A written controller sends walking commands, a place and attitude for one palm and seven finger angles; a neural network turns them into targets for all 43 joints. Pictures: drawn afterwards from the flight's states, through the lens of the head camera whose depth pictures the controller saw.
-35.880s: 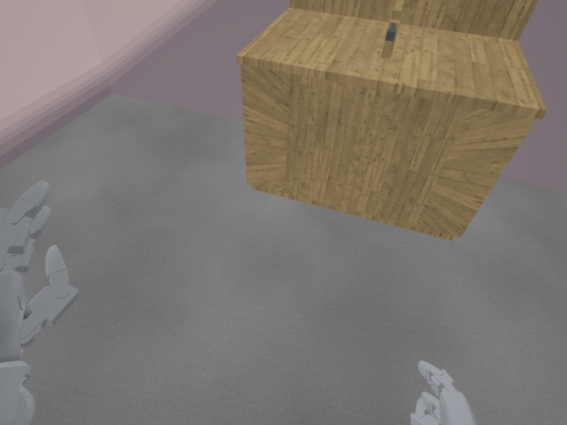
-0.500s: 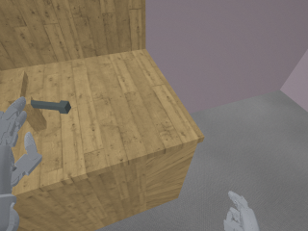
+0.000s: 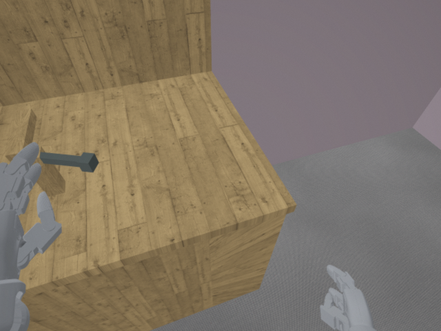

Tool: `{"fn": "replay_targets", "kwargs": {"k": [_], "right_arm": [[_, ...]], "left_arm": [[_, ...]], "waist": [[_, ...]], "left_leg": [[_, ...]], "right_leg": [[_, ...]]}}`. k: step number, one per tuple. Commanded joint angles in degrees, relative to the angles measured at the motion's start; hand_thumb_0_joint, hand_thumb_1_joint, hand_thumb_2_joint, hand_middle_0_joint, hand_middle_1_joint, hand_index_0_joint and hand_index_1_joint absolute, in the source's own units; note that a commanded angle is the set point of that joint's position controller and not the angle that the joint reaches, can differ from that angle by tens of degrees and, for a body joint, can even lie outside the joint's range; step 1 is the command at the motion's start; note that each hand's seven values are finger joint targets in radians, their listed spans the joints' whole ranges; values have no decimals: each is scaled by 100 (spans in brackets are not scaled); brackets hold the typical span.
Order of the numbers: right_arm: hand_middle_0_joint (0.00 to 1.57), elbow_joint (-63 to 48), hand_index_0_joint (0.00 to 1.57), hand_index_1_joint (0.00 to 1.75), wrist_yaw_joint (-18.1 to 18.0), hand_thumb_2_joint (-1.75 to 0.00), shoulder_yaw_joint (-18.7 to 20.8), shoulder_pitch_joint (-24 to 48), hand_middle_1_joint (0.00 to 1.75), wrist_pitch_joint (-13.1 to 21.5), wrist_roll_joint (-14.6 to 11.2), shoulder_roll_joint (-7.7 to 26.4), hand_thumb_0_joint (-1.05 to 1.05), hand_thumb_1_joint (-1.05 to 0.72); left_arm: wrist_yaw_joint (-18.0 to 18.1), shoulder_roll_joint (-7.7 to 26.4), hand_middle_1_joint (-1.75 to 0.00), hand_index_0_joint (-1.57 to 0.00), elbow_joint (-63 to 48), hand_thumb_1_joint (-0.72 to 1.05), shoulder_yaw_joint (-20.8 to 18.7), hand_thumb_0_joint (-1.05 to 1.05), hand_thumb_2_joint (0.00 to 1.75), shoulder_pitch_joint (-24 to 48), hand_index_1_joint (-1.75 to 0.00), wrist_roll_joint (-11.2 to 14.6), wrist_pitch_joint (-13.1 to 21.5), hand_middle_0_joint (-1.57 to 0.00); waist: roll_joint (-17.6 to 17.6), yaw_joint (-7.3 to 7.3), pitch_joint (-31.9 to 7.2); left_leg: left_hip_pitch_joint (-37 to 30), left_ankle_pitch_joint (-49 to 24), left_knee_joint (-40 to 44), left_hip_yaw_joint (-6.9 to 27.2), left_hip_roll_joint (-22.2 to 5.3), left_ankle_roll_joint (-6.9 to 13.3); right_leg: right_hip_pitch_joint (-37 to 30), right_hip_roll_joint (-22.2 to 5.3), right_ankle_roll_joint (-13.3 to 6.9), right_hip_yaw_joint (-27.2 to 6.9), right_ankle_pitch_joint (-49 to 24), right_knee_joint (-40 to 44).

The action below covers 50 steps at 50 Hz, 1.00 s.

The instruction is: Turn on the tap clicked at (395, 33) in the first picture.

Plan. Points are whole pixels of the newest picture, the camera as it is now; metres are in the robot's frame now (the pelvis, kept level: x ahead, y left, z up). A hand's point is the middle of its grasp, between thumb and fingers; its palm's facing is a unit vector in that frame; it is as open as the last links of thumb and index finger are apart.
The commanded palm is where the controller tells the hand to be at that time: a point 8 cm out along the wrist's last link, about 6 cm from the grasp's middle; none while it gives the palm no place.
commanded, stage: look again from close up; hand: left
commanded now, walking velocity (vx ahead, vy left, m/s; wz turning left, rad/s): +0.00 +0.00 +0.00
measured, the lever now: (88, 162) +0.40 +0.31 +0.07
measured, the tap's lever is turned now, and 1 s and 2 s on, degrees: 64 64 64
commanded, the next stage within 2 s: shuffle to correct the standing spot in 0.32 s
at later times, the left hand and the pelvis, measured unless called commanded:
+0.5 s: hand (25, 232) +0.21 +0.29 +0.14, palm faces +0.41 -0.79 -0.45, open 7.4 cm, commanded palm +0.14 +0.30 +0.17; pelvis +0.00 +0.01 -0.01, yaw +4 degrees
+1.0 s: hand (9, 271) +0.16 +0.28 +0.14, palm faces +0.42 -0.84 -0.33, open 7.4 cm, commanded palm +0.09 +0.31 +0.17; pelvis -0.05 +0.02 -0.01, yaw +4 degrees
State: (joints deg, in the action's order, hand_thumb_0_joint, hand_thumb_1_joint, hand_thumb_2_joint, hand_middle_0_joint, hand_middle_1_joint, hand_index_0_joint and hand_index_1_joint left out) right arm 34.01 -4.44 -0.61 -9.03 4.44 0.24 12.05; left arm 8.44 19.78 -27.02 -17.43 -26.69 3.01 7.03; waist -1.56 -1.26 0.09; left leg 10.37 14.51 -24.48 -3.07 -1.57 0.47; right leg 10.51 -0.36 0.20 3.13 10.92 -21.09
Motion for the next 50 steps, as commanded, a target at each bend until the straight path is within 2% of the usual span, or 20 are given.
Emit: {"fn": "replay_targets", "kwargs": {"k": [1, 2, 3, 4, 6, 10, 15, 16, 17, 23, 28, 32, 33, 36, 38, 41, 42, 46, 48, 50], "right_arm": [[20, -1539, 20, 30, -412, -90, -789, -609, 30, 185, -531, 770, 0, -90], [20, -1152, 20, 30, -314, -90, 28, -299, 30, 410, -424, 278, 0, -90], [20, -918, 20, 30, -76, -90, -9, -10, 30, 455, -181, 595, 0, -90], [20, -932, 20, 30, 40, -90, 124, 71, 30, 486, -81, 948, 0, -90], [20, -868, 20, 30, 271, -90, 135, 95, 30, 628, -92, 904, 0, -90], [20, -986, 20, 30, 701, -90, 256, -435, 30, 960, -137, 937, 0, -90], [20, -762, 20, 30, 675, -90, 303, -403, 30, 1081, -84, 970, 0, -90], [20, -770, 20, 30, 629, -90, 284, -269, 30, 1039, -115, 1055, 0, -90], [20, -672, 20, 30, 571, -90, 251, -338, 30, 1010, -62, 927, 0, -90], [20, -714, 20, 30, 584, -90, 240, -380, 30, 1151, -119, 1077, 0, -90], [20, -806, 20, 30, 722, -90, 327, -408, 30, 1169, -142, 1154, 0, -90], [20, -865, 20, 30, 688, -90, 395, -339, 30, 952, -115, 1023, 0, -90], [20, -898, 20, 30, 679, -90, 407, -245, 30, 916, -128, 1061, 0, -90], [20, -896, 20, 30, 653, -90, 382, -23, 30, 868, -208, 989, 0, -90], [20, -840, 20, 30, 642, -90, 360, -76, 30, 895, -182, 876, 0, -90], [20, -714, 20, 30, 610, -90, 322, 126, 30, 939, -150, 893, 0, -90], [20, -675, 20, 30, 594, -90, 294, 74, 30, 955, -123, 814, 0, -90], [20, -693, 20, 30, 543, -90, 310, 213, 30, 1026, -137, 943, 0, -90], [20, -687, 20, 30, 555, -90, 283, 198, 30, 1037, -145, 819, 0, -90], [20, -627, 20, 30, 564, -90, 287, 166, 30, 1055, -148, 766, 0, -90]], "left_arm": [[40, 5288, -30, -20, -2766, 90, -2056, 0, 90, 5821, -30, -40, 1257, -20], [-33, 2345, -30, -20, -213, 90, -1994, 0, 90, 3564, -30, -191, 865, -20], [-5, 2111, -30, -20, 21, 90, -1583, 0, 90, 2819, -30, -108, 704, -20], [30, 2387, -30, -20, 428, 90, -1733, 0, 90, 2550, -30, -61, 661, -20], [-132, 2000, -30, -20, 332, 90, -1347, 0, 90, 1988, -30, 82, 809, -20], [-176, 1202, -30, -20, -574, 90, -616, 0, 90, 48, -30, 342, 1149, -20], [2, 1972, -30, -20, -1018, 90, -1586, 0, 90, 102, -30, 370, 1437, -20], [48, 2495, -30, -20, -1205, 90, -1979, 0, 90, 446, -30, 355, 1458, -20], [15, 2192, -30, -20, -1026, 90, -1761, 0, 90, 425, -30, 351, 1486, -20], [-7, 1895, -30, -20, -1319, 90, -1177, 0, 90, 742, -30, 302, 1419, -20], [-8, 1651, -30, -20, -1534, 90, -986, 0, 90, 300, -30, 239, 1418, -20], [-42, 1672, -30, -20, -1014, 90, -1267, 0, 90, 384, -30, 216, 1317, -20], [-36, 1766, -30, -20, -906, 90, -1370, 0, 90, 564, -30, 251, 1282, -20], [-65, 1761, -30, -20, -706, 90, -1394, 0, 90, 777, -30, 356, 1197, -20], [-98, 1526, -30, -20, -782, 90, -1117, 0, 90, 826, -30, 397, 1174, -20], [-120, 1509, -30, -20, -951, 90, -976, 0, 90, 887, -30, 354, 1122, -20], [-130, 1270, -30, -20, -1034, 90, -754, 0, 90, 958, -30, 314, 1138, -20], [-60, 1642, -30, -20, -1182, 90, -965, 0, 90, 1267, -30, 154, 1173, -20], [-58, 1486, -30, -20, -1152, 90, -858, 0, 90, 1289, -30, 114, 1202, -20], [-66, 1606, -30, -20, -1113, 90, -1023, 0, 90, 984, -30, 173, 1219, -20]], "waist": [[-735, 314, 317], [212, -26, -24], [529, 19, 118], [306, -118, -20], [-122, -129, -689], [-166, -313, -1119], [886, -217, -1042], [634, -168, -1122], [544, -129, -1049], [-740, -193, -1126], [-464, -227, -1018], [-139, -191, -946], [40, -204, -825], [533, -132, -771], [876, -91, -541], [368, -72, -249], [103, -68, -310], [-733, -26, -250], [-718, -50, -247], [-393, -69, -378]], "left_leg": [[1118, -224, 652, 626, -112, 237], [467, -11, 295, 557, -644, 97], [451, -167, 439, 391, -382, 44], [277, -304, 247, 256, -240, 9], [127, -411, -53, 255, -126, 7], [357, -1632, -456, 416, 43, 26], [438, -1888, -513, 542, 85, -15], [337, -1823, -485, 585, 68, -15], [407, -1912, -432, 561, 54, -8], [110, -3050, -553, 737, -100, 18], [17, -4192, -441, 1008, -502, 76], [364, -3414, -118, 997, -714, 95], [610, -2624, -92, 924, -654, 66], [712, 23, -393, 657, -42, 30], [480, 685, -630, 550, 156, 17], [150, 978, -287, 654, 70, 88], [267, 1074, -49, 734, -4, 109], [1111, 2095, 733, 1392, -361, 289], [1478, 2202, 884, 1485, -430, 302], [1205, 1368, 508, 1232, -253, 222]], "right_leg": [[-527, 118, 358, -230, 666, -392], [515, -227, 30, -178, 1181, -227], [326, -142, -52, -185, 652, 40], [371, -232, -173, -402, 46, 92], [131, -432, -263, -638, -330, -50], [-462, -600, -271, -566, -1840, -460], [-409, -550, -157, -374, -2396, -618], [-318, -540, -160, -432, -2299, -675], [-405, -598, -164, -344, -2297, -708], [-201, -575, -143, -269, -1889, -921], [389, -510, -44, -167, -417, -1465], [466, -547, 2, -155, 394, -1772], [363, -564, -7, -206, 308, -1598], [369, -881, -252, -857, -371, -596], [799, -1071, -341, -1025, 441, -22], [1279, -960, -348, -962, 1458, 156], [1068, -833, -281, -713, 1439, -7], [406, -403, -106, -340, 1299, -758], [27, -331, -78, -174, 800, -986], [35, -446, -144, -298, 384, -743]]}}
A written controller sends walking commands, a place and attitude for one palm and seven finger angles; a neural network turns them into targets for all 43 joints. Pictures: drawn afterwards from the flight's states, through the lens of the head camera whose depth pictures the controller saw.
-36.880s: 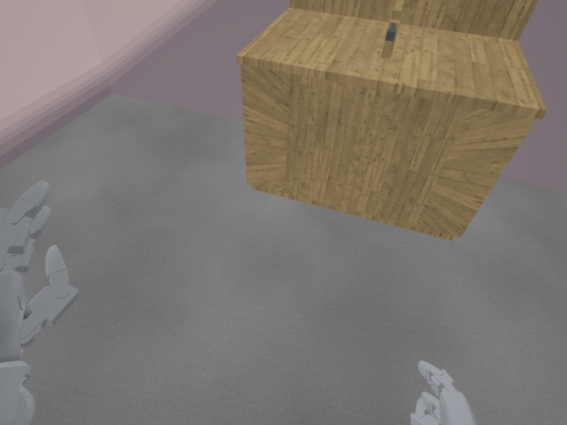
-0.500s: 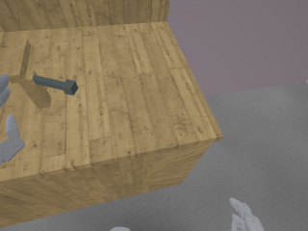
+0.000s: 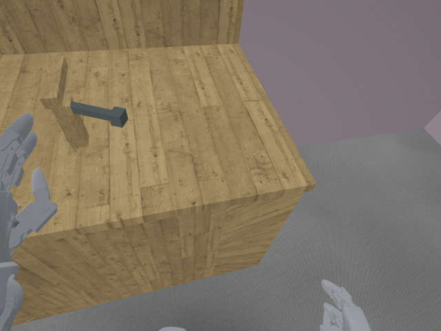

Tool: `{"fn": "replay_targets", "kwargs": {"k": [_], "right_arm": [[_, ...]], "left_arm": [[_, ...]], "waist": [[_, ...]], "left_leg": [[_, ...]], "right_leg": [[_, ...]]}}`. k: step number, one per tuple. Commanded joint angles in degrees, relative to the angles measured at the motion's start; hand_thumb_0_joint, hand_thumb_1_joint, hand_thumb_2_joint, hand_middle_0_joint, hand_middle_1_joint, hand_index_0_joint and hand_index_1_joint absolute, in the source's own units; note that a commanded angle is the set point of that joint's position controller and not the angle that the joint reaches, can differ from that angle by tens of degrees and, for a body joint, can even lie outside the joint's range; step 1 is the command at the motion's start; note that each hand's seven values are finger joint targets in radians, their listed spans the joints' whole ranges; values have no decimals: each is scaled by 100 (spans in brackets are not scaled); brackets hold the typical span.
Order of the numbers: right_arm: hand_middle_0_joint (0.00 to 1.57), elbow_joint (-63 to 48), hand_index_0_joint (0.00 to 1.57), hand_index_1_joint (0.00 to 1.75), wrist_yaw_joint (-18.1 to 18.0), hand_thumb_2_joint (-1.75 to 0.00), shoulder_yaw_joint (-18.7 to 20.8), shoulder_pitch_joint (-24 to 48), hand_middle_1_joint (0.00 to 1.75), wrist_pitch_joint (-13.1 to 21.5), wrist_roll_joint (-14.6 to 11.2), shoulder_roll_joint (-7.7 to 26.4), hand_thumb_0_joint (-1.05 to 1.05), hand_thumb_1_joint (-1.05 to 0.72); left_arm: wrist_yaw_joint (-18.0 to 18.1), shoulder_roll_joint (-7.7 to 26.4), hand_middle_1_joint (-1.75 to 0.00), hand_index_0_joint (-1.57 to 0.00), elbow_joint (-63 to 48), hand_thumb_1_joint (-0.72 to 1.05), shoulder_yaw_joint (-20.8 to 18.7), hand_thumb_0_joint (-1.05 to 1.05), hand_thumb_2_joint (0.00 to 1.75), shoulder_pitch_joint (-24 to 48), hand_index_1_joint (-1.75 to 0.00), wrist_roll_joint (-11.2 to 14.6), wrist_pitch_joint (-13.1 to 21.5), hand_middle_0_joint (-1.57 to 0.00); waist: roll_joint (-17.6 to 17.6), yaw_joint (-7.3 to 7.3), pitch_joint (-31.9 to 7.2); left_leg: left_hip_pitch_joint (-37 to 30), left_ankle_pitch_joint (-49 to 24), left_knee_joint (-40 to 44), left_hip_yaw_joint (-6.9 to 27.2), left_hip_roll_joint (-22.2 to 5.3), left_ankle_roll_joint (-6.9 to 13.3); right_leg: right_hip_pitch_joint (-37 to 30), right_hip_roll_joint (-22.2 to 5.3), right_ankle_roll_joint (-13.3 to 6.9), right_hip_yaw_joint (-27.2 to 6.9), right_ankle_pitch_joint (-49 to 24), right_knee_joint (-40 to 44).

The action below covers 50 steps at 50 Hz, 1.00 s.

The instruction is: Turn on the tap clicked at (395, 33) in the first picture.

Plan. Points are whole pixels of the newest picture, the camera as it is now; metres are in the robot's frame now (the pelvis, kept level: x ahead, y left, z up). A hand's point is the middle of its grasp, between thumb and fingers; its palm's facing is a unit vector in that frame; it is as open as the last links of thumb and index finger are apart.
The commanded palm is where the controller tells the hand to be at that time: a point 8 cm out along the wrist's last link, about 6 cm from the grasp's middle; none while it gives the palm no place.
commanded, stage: come to a stop and stand still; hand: left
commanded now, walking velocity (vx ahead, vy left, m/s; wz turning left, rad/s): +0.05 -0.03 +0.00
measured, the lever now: (118, 117) +0.48 +0.26 +0.08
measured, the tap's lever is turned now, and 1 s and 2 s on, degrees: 64 64 64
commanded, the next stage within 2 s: look again from close up in 0.80 s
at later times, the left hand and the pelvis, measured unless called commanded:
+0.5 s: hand (93, 179) +0.29 +0.23 +0.13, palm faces +0.24 -0.88 -0.42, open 7.4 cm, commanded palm +0.22 +0.27 +0.18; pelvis +0.04 -0.01 +0.01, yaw -3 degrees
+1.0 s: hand (79, 189) +0.26 +0.23 +0.16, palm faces +0.36 -0.88 -0.32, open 7.4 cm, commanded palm +0.20 +0.26 +0.18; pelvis +0.03 -0.01 +0.01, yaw -2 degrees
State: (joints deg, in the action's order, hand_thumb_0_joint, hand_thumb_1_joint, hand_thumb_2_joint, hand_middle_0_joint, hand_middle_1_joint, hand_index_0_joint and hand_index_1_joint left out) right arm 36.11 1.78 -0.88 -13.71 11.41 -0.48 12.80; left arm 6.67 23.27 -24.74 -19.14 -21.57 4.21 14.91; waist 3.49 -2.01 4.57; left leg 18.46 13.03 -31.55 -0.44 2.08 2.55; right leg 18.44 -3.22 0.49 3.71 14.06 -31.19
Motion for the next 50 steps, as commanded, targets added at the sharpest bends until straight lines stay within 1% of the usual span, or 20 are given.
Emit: {"fn": "replay_targets", "kwargs": {"k": [1, 5, 6, 7, 8, 9, 10, 11, 13, 14, 18, 20, 21, 26, 29, 36, 40, 46, 47, 50], "right_arm": [[20, -804, 20, 30, -64, -90, 317, 687, 30, 351, -87, 732, 0, -90], [20, -740, 20, 30, -51, -90, 317, 677, 30, 380, -95, 675, 0, -90], [20, -1225, 20, 30, -453, -90, -282, -74, 30, 271, -369, 1001, 0, -90], [20, -1154, 20, 30, -375, -90, -34, 300, 30, 405, -144, 136, 0, -90], [20, -948, 20, 30, -207, -90, -29, 448, 30, 314, 9, 493, 0, -90], [20, -903, 20, 30, -174, -90, 236, 329, 30, 293, 51, 922, 0, -90], [20, -1023, 20, 30, -149, -90, 287, 45, 30, 286, 29, 856, 0, -90], [20, -926, 20, 30, -80, -90, 269, 157, 30, 243, 4, 823, 0, -90], [20, -1052, 20, 30, 2, -90, 296, 124, 30, 211, -59, 882, 0, -90], [20, -1075, 20, 30, 31, -90, 320, 161, 30, 218, -113, 872, 0, -90], [20, -1106, 20, 30, 17, -90, 341, 318, 30, 133, -116, 754, 0, -90], [20, -1072, 20, 30, -23, -90, 301, 459, 30, 117, -57, 708, 0, -90], [20, -1082, 20, 30, -50, -90, 284, 614, 30, 68, -34, 736, 0, -90], [20, -1046, 20, 30, -96, -90, 199, 549, 30, 152, -33, 647, 0, -90], [20, -1012, 20, 30, -58, -90, 249, 299, 30, 223, -35, 666, 0, -90], [20, -925, 20, 30, -157, -90, 438, 503, 30, 14, -161, 783, 0, -90], [20, -1035, 20, 30, -247, -90, 372, 683, 30, -170, -148, 716, 0, -90], [20, -1202, 20, 30, -337, -90, 229, 998, 30, -221, -99, 620, 0, -90], [20, -1211, 20, 30, -346, -90, 191, 969, 30, -221, -59, 565, 0, -90], [20, -1264, 20, 30, -355, -90, 183, 945, 30, -166, -56, 564, 0, -90]], "left_arm": [[112, 1475, -30, -20, -1297, 90, -1045, 0, 90, 308, -30, 94, 420, -20], [31, 1164, -30, -20, -1333, 90, -887, 0, 90, 18, -30, 202, 472, -20], [64, 5359, -30, -20, -3492, 90, -2731, 0, 90, 5471, -30, -416, 1340, -20], [-86, 2303, -30, -20, -1170, 90, -2039, 0, 90, 3054, -30, -503, 932, -20], [-96, 1976, -30, -20, -1010, 90, -1593, 0, 90, 2495, -30, -378, 761, -20], [-55, 1943, -30, -20, -146, 90, -1611, 0, 90, 2062, -30, -341, 622, -20], [-144, 1509, -30, -20, -48, 90, -1215, 0, 90, 1767, -30, -274, 615, -20], [-198, 993, -30, -20, 479, 90, -892, 0, 90, 1058, -30, -179, 472, -20], [-207, 784, -30, -20, 102, 90, -577, 0, 90, 604, -30, -105, 360, -20], [-205, 621, -30, -20, -22, 90, -453, 0, 90, 486, -30, -86, 350, -20], [-52, 918, -30, -20, -460, 90, -824, 0, 90, 160, -30, -68, 299, -20], [-8, 1183, -30, -20, -696, 90, -1150, 0, 90, 174, -30, -43, 337, -20], [48, 1664, -30, -20, -1162, 90, -1499, 0, 90, 515, -30, -73, 374, -20], [81, 1687, -30, -20, -2098, 90, -1372, 0, 90, 443, -30, 14, 385, -20], [91, 1386, -30, -20, -2112, 90, -1179, 0, 90, -59, -30, 85, 361, -20], [36, 789, -30, -20, -978, 90, -963, 0, 90, -335, -30, 134, 125, -20], [-27, 631, -30, -20, -769, 90, -695, 0, 90, 121, -30, 85, -10, -20], [30, 854, -30, -20, -1377, 90, -720, 0, 90, 655, -30, -11, -101, -20], [20, 610, -30, -20, -1422, 90, -544, 0, 90, 606, -30, -14, -85, -20], [75, 776, -30, -20, -1591, 90, -704, 0, 90, 495, -30, -23, -100, -20]], "waist": [[-875, 18, -973], [-701, 29, -633], [-2767, 398, -1145], [-1472, 28, -1266], [-984, 120, -885], [-706, 40, -757], [-328, 82, -883], [-525, 82, -1031], [-793, 14, -673], [-601, -1, -497], [247, -41, -794], [376, -37, -983], [24, -21, -1224], [-1594, -38, -1988], [-1403, -53, -2143], [-437, 76, -1555], [-136, 119, -1170], [-616, 93, -1046], [-696, 102, -1089], [-845, 86, -1076]], "left_leg": [[126, 1062, 1089, 894, -557, -33], [189, 1098, 1037, 844, -481, -104], [89, 1857, 866, 588, -719, 18], [176, 1700, 1019, 966, -1084, 28], [358, 1777, 1208, 714, -916, -21], [264, 1692, 964, 412, -681, -127], [166, 1295, 631, 331, -537, -166], [-318, 734, 607, 293, -514, -205], [-136, 1004, 1023, 369, -582, -211], [-86, 1071, 1098, 394, -608, -179], [-274, -119, 1005, 287, -624, -167], [-311, -615, 869, 264, -552, -172], [-389, -767, 836, 236, -531, -165], [-838, -2988, 349, 316, -514, -222], [-1093, -3795, 108, 381, -588, -269], [-1199, -3266, 492, 373, -719, -367], [-852, -1882, 753, 336, -731, -303], [-625, -354, 1043, 309, -638, -179], [-573, -230, 1066, 292, -637, -166], [-472, -11, 1084, 322, -614, -172]], "right_leg": [[-720, -209, -196, -419, -53, 351], [-537, -266, -213, -500, 228, 706], [-727, 175, 167, -269, 790, -259], [59, -77, -74, -127, 1309, -303], [-382, 61, -126, -108, 944, 119], [-404, 127, -246, -487, 468, 475], [-370, -47, -311, -800, 263, 728], [-216, -61, -379, -871, 24, 713], [-202, -81, -295, -678, 89, 747], [-162, -48, -263, -668, 124, 789], [-655, -78, -170, -605, -776, 793], [-840, -120, -161, -643, -1235, 739], [-1001, -122, -162, -644, -1406, 602], [-1346, -176, -200, -525, -2459, 141], [-1233, -204, -197, -443, -2490, 140], [-857, -158, -123, -423, -2410, 328], [-900, -190, -97, -517, -1971, 703], [-951, -184, -129, -708, -1116, 1023], [-1014, -171, -135, -641, -1012, 1041], [-1052, -170, -156, -683, -825, 1124]]}}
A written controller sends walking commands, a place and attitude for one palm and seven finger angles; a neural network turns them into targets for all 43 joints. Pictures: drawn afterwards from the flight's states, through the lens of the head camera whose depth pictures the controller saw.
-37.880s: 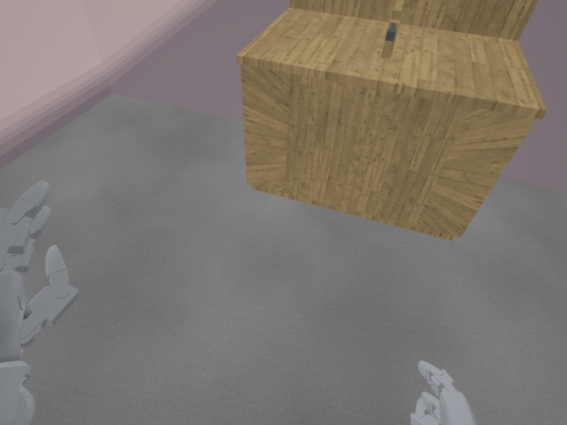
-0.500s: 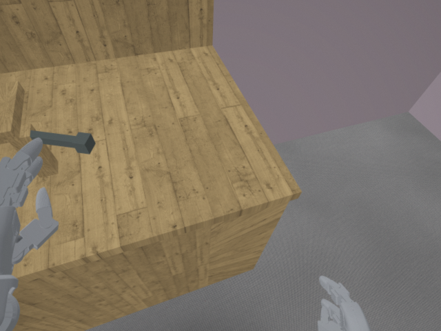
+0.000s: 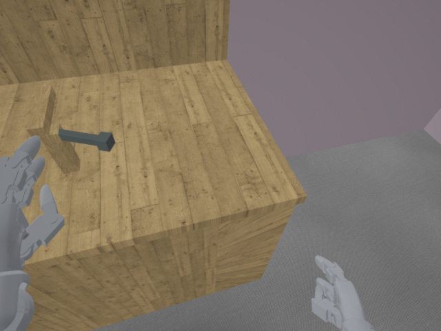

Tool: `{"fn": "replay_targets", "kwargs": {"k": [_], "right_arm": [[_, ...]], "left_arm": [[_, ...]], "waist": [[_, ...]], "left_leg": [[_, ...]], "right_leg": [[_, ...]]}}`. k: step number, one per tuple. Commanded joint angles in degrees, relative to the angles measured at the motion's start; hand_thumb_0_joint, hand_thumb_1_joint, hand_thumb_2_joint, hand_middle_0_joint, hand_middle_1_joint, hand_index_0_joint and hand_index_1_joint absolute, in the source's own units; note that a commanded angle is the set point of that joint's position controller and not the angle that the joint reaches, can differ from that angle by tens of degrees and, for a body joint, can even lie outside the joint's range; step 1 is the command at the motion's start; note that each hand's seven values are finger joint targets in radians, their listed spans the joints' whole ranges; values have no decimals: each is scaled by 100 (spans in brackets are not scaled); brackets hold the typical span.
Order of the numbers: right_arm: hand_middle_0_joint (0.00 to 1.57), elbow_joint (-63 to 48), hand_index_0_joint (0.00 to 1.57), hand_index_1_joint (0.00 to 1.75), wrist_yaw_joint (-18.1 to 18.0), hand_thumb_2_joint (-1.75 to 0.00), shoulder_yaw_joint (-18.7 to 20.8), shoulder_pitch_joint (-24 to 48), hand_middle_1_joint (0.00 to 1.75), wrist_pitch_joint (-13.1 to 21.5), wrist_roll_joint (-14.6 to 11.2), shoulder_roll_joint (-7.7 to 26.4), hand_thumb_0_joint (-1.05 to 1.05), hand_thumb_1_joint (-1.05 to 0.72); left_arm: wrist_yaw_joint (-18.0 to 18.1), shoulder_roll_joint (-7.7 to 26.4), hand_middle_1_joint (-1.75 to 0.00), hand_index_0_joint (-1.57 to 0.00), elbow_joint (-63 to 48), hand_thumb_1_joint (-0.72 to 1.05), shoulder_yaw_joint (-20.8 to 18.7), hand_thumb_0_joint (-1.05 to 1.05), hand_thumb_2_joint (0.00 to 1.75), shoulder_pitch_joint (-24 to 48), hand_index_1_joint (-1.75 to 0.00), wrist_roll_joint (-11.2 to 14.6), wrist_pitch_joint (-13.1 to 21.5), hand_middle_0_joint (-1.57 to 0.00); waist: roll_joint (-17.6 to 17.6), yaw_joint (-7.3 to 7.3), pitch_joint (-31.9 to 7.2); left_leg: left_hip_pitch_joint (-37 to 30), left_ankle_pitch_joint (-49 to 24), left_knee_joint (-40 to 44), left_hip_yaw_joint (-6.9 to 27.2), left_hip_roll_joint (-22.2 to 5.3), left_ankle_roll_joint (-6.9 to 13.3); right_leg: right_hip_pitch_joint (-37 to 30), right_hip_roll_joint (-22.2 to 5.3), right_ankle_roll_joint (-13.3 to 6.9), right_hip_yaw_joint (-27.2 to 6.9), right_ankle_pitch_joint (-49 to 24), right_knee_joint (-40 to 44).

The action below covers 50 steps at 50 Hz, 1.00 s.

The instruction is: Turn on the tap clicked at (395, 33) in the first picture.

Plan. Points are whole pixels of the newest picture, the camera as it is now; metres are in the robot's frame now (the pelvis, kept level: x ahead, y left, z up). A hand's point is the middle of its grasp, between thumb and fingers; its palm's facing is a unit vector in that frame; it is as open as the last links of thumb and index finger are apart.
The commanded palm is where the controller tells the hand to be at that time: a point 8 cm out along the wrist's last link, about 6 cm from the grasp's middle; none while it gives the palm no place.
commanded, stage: look again from close up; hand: left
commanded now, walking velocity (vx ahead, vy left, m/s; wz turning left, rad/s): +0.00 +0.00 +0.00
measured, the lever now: (105, 141) +0.44 +0.29 +0.07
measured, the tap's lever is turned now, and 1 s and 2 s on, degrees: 64 64 64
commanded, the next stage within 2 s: shuffle to correct the standing spot in 0.22 s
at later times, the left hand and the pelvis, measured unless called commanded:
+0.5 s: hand (56, 225) +0.21 +0.24 +0.15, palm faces +0.34 -0.87 -0.36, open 7.4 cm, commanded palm +0.15 +0.29 +0.17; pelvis -0.02 +0.01 +0.00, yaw -1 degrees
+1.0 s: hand (55, 198) +0.26 +0.28 +0.13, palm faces +0.26 -0.87 -0.41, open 7.4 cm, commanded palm +0.19 +0.32 +0.17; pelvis +0.02 +0.04 -0.01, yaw +0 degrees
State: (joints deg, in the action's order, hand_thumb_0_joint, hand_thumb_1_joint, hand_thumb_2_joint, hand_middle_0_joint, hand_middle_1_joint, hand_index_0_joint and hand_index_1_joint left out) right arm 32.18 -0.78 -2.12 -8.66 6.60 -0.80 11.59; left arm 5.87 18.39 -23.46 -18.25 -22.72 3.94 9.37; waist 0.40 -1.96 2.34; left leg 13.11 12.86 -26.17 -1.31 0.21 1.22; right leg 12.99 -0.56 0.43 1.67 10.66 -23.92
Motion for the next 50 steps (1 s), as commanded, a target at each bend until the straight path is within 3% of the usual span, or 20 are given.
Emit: {"fn": "replay_targets", "kwargs": {"k": [1, 2, 12, 17, 21, 22, 26, 30, 31, 32, 33, 34, 35, 37, 40, 41, 45, 46, 47, 50], "right_arm": [[20, -852, 20, 30, -112, -90, 314, 470, 30, 308, -28, 712, 0, -90], [20, -859, 20, 30, -117, -90, 288, 439, 30, 295, -1, 653, 0, -90], [20, -818, 20, 30, -138, -90, 320, 271, 30, 270, -20, 748, 0, -90], [20, -835, 20, 30, -155, -90, 335, 303, 30, 309, -5, 766, 0, -90], [20, -873, 20, 30, -111, -90, 388, 336, 30, 338, 8, 822, 0, -90], [20, -874, 20, 30, -101, -90, 384, 295, 30, 325, 32, 787, 0, -90], [20, -853, 20, 30, -57, -90, 443, 274, 30, 259, 10, 861, 0, -90], [20, -862, 20, 30, -44, -90, 466, 228, 30, 186, 1, 863, 0, -90], [20, -1310, 20, 30, -457, -90, -464, -732, 30, 208, -314, 1018, 0, -90], [20, -1137, 20, 30, -411, -90, 169, -293, 30, 354, -199, 463, 0, -90], [20, -918, 20, 30, -147, -90, 154, -122, 30, 339, -47, 687, 0, -90], [20, -921, 20, 30, -53, -90, 303, -67, 30, 342, 5, 1021, 0, -90], [20, -950, 20, 30, 15, -90, 358, -207, 30, 367, 10, 972, 0, -90], [20, -923, 20, 30, 182, -90, 375, -259, 30, 396, 6, 967, 0, -90], [20, -882, 20, 30, 407, -90, 410, -201, 30, 596, -81, 908, 0, -90], [20, -871, 20, 30, 448, -90, 383, -22, 30, 636, -114, 888, 0, -90], [20, -642, 20, 30, 387, -90, 355, -143, 30, 620, 45, 811, 0, -90], [20, -626, 20, 30, 366, -90, 333, -23, 30, 583, 73, 854, 0, -90], [20, -598, 20, 30, 344, -90, 301, -122, 30, 563, 124, 699, 0, -90], [20, -601, 20, 30, 427, -90, 355, -331, 30, 560, 193, 713, 0, -90]], "left_arm": [[186, 1457, -30, -20, -1792, 90, -975, 0, 90, 568, -30, -7, 443, -20], [178, 1248, -30, -20, -1704, 90, -852, 0, 90, 433, -30, -1, 452, -20], [129, 880, -30, -20, -1024, 90, -576, 0, 90, 183, -30, -83, 415, -20], [150, 989, -30, -20, -1299, 90, -584, 0, 90, 448, -30, -170, 447, -20], [203, 1350, -30, -20, -1664, 90, -870, 0, 90, 388, -30, -194, 472, -20], [194, 1159, -30, -20, -1617, 90, -759, 0, 90, 251, -30, -163, 480, -20], [217, 1316, -30, -20, -1592, 90, -973, 0, 90, -159, -30, -101, 495, -20], [184, 1148, -30, -20, -1430, 90, -930, 0, 90, -339, -30, -39, 527, -20], [189, 5402, -30, -20, -2775, 90, -2102, 0, 90, 4470, -30, -63, 1346, -20], [184, 2569, -30, -20, -666, 90, -2104, 0, 90, 2556, -30, -268, 1013, -20], [218, 2239, -30, -20, -444, 90, -1723, 0, 90, 2116, -30, -276, 923, -20], [216, 2418, -30, -20, 160, 90, -1759, 0, 90, 1958, -30, -253, 914, -20], [123, 2106, -30, -20, 96, 90, -1403, 0, 90, 1793, -30, -192, 976, -20], [-1, 1601, -30, -20, -22, 90, -948, 0, 90, 1079, -30, -143, 966, -20], [-69, 964, -30, -20, -697, 90, -321, 0, 90, 345, -30, -37, 999, -20], [-53, 950, -30, -20, -923, 90, -303, 0, 90, 403, -30, -5, 1015, -20], [63, 1840, -30, -20, -1673, 90, -1082, 0, 90, 745, -30, -86, 1141, -20], [114, 2347, -30, -20, -1935, 90, -1502, 0, 90, 953, -30, -128, 1136, -20], [85, 2141, -30, -20, -1887, 90, -1387, 0, 90, 865, -30, -103, 1155, -20], [66, 2297, -30, -20, -2068, 90, -1522, 0, 90, 609, -30, -40, 1097, -20]], "waist": [[-618, 75, -892], [-557, 84, -892], [-98, 147, -507], [-341, 141, -495], [-425, 130, -617], [-270, 148, -642], [-134, 179, -680], [32, 223, -633], [-1331, 273, -336], [-726, 59, -496], [-440, 98, -217], [-454, -22, -195], [-261, 13, -393], [-471, -9, -677], [-276, -93, -474], [-459, -87, -616], [-15, -74, -1199], [-313, -64, -1366], [-539, -48, -1413], [-1511, -63, -1651]], "left_leg": [[69, 34, 579, 446, -436, -47], [101, 75, 606, 436, -451, -41], [196, 778, 789, 483, -558, -4], [230, 888, 775, 440, -532, 46], [185, 667, 404, 369, -397, 76], [176, 596, 288, 358, -365, 74], [66, 344, -89, 402, -327, 60], [68, 166, 16, 530, -396, 78], [1094, 1800, 826, 703, -460, 154], [1086, 1883, 799, 844, -939, 110], [1272, 1978, 1086, 833, -850, 141], [1235, 1925, 965, 648, -729, 88], [1116, 1622, 584, 578, -577, 50], [434, 647, 447, 574, -549, -82], [476, 105, 730, 581, -602, -146], [205, -450, 762, 564, -631, -222], [-106, -2647, 161, 530, -586, -300], [-311, -3257, 147, 589, -635, -322], [-450, -3918, 61, 636, -699, -300], [-1076, -5516, -255, 728, -881, -280]], "right_leg": [[-550, -427, -151, -473, -458, 381], [-564, -421, -147, -415, -415, 397], [-170, -328, -89, -457, 366, 653], [-219, -356, -109, -518, 427, 636], [-245, -582, -206, -714, 465, 688], [-230, -634, -230, -735, 489, 686], [-16, -911, -352, -902, 375, 602], [40, -798, -296, -737, 38, 257], [-423, -62, 272, 203, 1151, -836], [251, -123, 59, 258, 1679, -1231], [10, -3, 31, 312, 1460, -1150], [-17, -43, -21, 188, 1008, -930], [-137, -155, -78, -71, 545, -481], [27, -261, -140, -232, 31, -271], [-159, -220, -123, -117, -389, -305], [-168, -158, -115, -86, -530, -426], [-403, -265, -74, -181, -1369, -381], [-366, -202, -60, -167, -1256, -583], [-202, -226, -50, -85, -877, -622], [301, -163, -63, 3, 225, -821]]}}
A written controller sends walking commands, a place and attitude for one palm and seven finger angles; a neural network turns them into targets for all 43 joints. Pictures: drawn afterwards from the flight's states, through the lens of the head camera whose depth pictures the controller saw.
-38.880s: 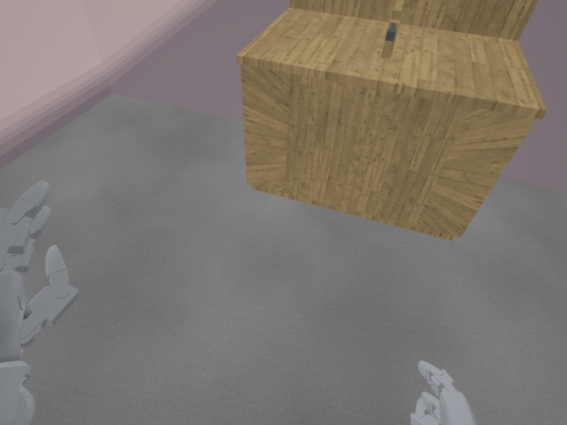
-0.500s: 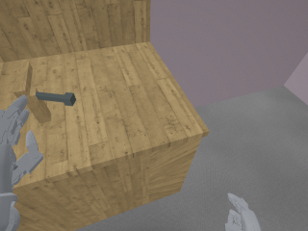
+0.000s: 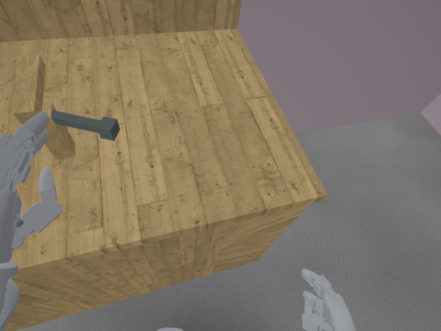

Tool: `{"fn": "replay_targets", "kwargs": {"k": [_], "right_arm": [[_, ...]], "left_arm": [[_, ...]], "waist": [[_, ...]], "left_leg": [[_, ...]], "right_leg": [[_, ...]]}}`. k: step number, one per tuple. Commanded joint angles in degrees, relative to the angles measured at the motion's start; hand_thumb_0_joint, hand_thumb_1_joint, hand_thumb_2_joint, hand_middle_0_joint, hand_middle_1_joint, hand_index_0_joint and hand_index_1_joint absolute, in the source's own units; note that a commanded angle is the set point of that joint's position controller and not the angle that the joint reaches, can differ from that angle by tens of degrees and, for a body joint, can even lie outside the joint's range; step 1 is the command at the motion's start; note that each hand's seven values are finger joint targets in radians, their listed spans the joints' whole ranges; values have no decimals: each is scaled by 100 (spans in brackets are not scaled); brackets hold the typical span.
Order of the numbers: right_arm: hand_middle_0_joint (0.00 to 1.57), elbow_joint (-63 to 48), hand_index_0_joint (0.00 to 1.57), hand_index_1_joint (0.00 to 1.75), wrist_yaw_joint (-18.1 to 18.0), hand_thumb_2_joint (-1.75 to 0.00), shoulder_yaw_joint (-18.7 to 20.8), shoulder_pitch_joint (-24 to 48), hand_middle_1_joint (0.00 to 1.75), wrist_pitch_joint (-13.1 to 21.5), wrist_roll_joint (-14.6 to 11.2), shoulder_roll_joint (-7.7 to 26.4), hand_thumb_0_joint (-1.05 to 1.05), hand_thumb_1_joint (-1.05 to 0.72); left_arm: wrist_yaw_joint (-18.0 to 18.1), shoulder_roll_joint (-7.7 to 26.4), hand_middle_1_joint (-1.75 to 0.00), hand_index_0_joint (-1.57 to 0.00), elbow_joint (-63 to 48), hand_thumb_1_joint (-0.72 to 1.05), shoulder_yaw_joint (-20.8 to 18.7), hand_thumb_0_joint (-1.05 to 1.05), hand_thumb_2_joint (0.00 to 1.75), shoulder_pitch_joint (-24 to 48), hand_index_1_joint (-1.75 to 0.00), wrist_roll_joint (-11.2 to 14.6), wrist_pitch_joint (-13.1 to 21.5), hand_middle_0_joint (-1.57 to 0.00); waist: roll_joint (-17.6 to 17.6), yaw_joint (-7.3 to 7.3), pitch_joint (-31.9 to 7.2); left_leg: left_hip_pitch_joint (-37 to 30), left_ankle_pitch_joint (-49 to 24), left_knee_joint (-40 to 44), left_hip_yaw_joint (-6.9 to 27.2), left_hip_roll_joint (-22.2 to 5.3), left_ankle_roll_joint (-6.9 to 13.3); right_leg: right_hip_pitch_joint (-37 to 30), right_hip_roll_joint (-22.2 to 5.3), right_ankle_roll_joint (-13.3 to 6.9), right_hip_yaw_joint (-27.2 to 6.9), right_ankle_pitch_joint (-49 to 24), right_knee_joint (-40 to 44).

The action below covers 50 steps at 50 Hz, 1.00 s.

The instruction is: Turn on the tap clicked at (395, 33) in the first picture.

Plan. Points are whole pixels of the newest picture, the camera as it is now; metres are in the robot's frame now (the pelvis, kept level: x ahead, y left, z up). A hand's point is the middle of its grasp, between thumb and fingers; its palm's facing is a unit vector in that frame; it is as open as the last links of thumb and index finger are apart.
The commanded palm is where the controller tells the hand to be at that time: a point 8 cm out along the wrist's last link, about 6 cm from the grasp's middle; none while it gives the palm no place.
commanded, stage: come to a stop and stand still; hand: left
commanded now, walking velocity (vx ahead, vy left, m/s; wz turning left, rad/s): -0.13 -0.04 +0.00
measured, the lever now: (108, 128) +0.41 +0.25 +0.08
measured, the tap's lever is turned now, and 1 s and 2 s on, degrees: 64 64 64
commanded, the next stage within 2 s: look again from close up in 0.82 s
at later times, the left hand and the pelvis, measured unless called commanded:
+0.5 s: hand (62, 240) +0.20 +0.21 +0.15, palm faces +0.37 -0.87 -0.34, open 7.4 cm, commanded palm +0.14 +0.25 +0.18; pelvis -0.02 -0.03 +0.01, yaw +1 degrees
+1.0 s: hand (50, 259) +0.17 +0.21 +0.15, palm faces +0.37 -0.87 -0.32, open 7.4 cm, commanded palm +0.11 +0.25 +0.18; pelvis -0.04 -0.03 +0.01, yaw +0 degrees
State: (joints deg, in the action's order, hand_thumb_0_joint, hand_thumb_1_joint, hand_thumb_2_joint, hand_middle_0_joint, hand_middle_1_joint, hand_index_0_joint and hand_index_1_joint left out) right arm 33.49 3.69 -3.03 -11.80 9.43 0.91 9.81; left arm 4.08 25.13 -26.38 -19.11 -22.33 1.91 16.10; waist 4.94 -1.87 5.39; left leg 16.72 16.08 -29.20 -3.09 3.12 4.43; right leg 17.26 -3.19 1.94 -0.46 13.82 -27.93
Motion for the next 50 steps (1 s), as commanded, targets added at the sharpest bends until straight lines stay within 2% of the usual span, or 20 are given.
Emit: {"fn": "replay_targets", "kwargs": {"k": [1, 3, 7, 8, 12, 15, 16, 17, 21, 22, 24, 26, 27, 31, 35, 40, 45, 46, 47, 50], "right_arm": [[20, -764, 20, 30, 23, -90, 463, -3, 30, 292, 44, 918, 0, -90], [20, -799, 20, 30, 91, -90, 467, -205, 30, 303, 61, 924, 0, -90], [20, -833, 20, 30, 76, -90, 500, -252, 30, 307, -81, 1049, 0, -90], [20, -822, 20, 30, 30, -90, 574, -179, 30, 300, -133, 1107, 0, -90], [20, -752, 20, 30, -212, -90, 605, 112, 30, 92, -215, 1053, 0, -90], [20, -843, 20, 30, -341, -90, 587, 348, 30, 20, -265, 1039, 0, -90], [20, -879, 20, 30, -373, -90, 550, 547, 30, 21, -311, 1022, 0, -90], [20, -878, 20, 30, -392, -90, 511, 435, 30, -22, -267, 988, 0, -90], [20, -1038, 20, 30, -438, -90, 458, 756, 30, 38, -300, 968, 0, -90], [20, -1021, 20, 30, -438, -90, 429, 684, 30, 29, -259, 935, 0, -90], [20, -1051, 20, 30, -443, -90, 439, 642, 30, 73, -262, 940, 0, -90], [20, -1054, 20, 30, -454, -90, 442, 705, 30, 73, -278, 950, 0, -90], [20, -1040, 20, 30, -458, -90, 430, 640, 30, 49, -242, 912, 0, -90], [20, -1045, 20, 30, -475, -90, 447, 640, 30, 44, -282, 923, 0, -90], [20, -1035, 20, 30, -493, -90, 445, 550, 30, 39, -258, 945, 0, -90], [20, -1044, 20, 30, -523, -90, 412, 550, 30, 83, -252, 940, 0, -90], [20, -1046, 20, 30, -547, -90, 395, 532, 30, 144, -219, 923, 0, -90], [20, -1037, 20, 30, -546, -90, 385, 595, 30, 148, -228, 936, 0, -90], [20, -1022, 20, 30, -548, -90, 371, 539, 30, 135, -185, 904, 0, -90], [20, -1045, 20, 30, -533, -90, 400, 490, 30, 174, -190, 899, 0, -90]], "left_arm": [[251, 1738, -30, -20, -2002, 90, -1541, 0, 90, 503, -30, 143, 391, -20], [219, 1578, -30, -20, -2253, 90, -1378, 0, 90, 181, -30, 222, 414, -20], [180, 1007, -30, -20, -1863, 90, -1207, 0, 90, -738, -30, 404, 371, -20], [182, 1093, -30, -20, -1758, 90, -1314, 0, 90, -792, -30, 425, 337, -20], [160, 684, -30, -20, -838, 90, -1149, 0, 90, -631, -30, 423, 141, -20], [142, 786, -30, -20, -718, 90, -1034, 0, 90, -171, -30, 392, 66, -20], [171, 830, -30, -20, -801, 90, -1038, 0, 90, -70, -30, 362, 8, -20], [138, 531, -30, -20, -740, 90, -770, 0, 90, -62, -30, 354, 11, -20], [207, 840, -30, -20, -1389, 90, -776, 0, 90, 390, -30, 279, -49, -20], [192, 542, -30, -20, -1377, 90, -553, 0, 90, 373, -30, 284, -27, -20], [239, 733, -30, -20, -1367, 90, -721, 0, 90, 291, -30, 290, -55, -20], [292, 960, -30, -20, -1412, 90, -946, 0, 90, 260, -30, 262, -84, -20], [268, 658, -30, -20, -1283, 90, -766, 0, 90, 140, -30, 295, -63, -20], [277, 711, -30, -20, -937, 90, -894, 0, 90, -76, -30, 323, -97, -20], [211, 445, -30, -20, -744, 90, -632, 0, 90, -75, -30, 311, -101, -20], [224, 355, -30, -20, -825, 90, -408, 0, 90, 257, -30, 196, -139, -20], [296, 433, -30, -20, -1164, 90, -441, 0, 90, 615, -30, 90, -124, -20], [327, 663, -30, -20, -1229, 90, -634, 0, 90, 625, -30, 66, -137, -20], [314, 433, -30, -20, -1221, 90, -481, 0, 90, 588, -30, 69, -109, -20], [318, 487, -30, -20, -1292, 90, -599, 0, 90, 370, -30, 68, -94, -20]], "waist": [[-2271, -93, -2165], [-2247, -75, -2220], [-1009, -52, -2143], [-739, -46, -2088], [-495, 37, -1724], [-357, 65, -1474], [-424, 41, -1534], [-362, 54, -1464], [-751, 8, -1346], [-767, 20, -1307], [-830, 10, -1197], [-978, 23, -1130], [-943, 39, -1126], [-872, 65, -960], [-490, 97, -908], [-511, 108, -775], [-897, 110, -789], [-1045, 90, -807], [-990, 98, -832], [-1031, 97, -915]], "left_leg": [[-1814, -6365, -76, 925, -1186, -617], [-1824, -6248, -369, 888, -1128, -643], [-989, -5055, -431, 806, -879, -643], [-846, -4794, -342, 798, -858, -634], [-727, -3372, 172, 628, -813, -600], [-579, -2307, 339, 663, -747, -537], [-711, -2185, 400, 622, -721, -498], [-600, -1857, 457, 604, -721, -461], [-546, -957, 612, 625, -655, -377], [-427, -765, 657, 617, -649, -362], [-277, -509, 678, 654, -633, -374], [-258, -397, 717, 698, -637, -388], [-211, -329, 732, 669, -648, -377], [-221, -125, 817, 729, -682, -393], [-250, 10, 876, 725, -734, -363], [-222, 399, 1045, 718, -794, -320], [-58, 689, 1163, 747, -810, -298], [-59, 735, 1220, 772, -830, -298], [43, 786, 1267, 797, -840, -293], [-16, 502, 1188, 782, -830, -307]], "right_leg": [[96, 169, -214, 285, 166, -541], [43, 93, -234, 354, 23, -97], [-934, -55, -367, 201, -2063, 80], [-1041, -102, -365, 129, -2353, -19], [-937, -162, -273, -6, -2447, 188], [-944, -259, -273, -185, -2300, 372], [-942, -222, -282, -248, -2280, 373], [-993, -221, -271, -174, -2103, 493], [-926, -235, -302, -360, -1456, 639], [-983, -215, -296, -258, -1276, 714], [-966, -235, -312, -317, -1052, 798], [-908, -233, -335, -345, -890, 847], [-933, -217, -328, -269, -814, 897], [-751, -198, -329, -302, -489, 1041], [-672, -141, -280, -291, -256, 1143], [-601, -94, -237, -286, 104, 1200], [-801, -61, -255, -259, 150, 1102], [-831, -57, -249, -228, 113, 1045], [-948, -30, -247, -150, 60, 989], [-1068, -37, -277, -176, -191, 947]]}}
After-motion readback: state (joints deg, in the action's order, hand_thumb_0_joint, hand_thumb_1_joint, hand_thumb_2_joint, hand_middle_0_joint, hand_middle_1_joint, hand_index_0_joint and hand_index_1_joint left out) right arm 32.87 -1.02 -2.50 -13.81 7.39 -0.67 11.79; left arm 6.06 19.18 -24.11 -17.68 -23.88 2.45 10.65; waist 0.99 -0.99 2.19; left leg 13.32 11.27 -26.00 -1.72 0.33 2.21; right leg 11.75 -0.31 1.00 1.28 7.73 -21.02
